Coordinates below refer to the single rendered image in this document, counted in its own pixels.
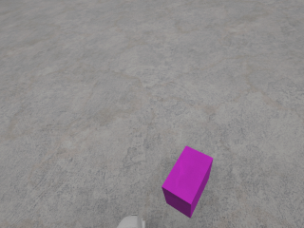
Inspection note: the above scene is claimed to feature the robot left thigh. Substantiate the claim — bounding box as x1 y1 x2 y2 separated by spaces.
117 216 145 228

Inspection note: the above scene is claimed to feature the carton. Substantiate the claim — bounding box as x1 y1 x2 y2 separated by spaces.
161 145 213 218

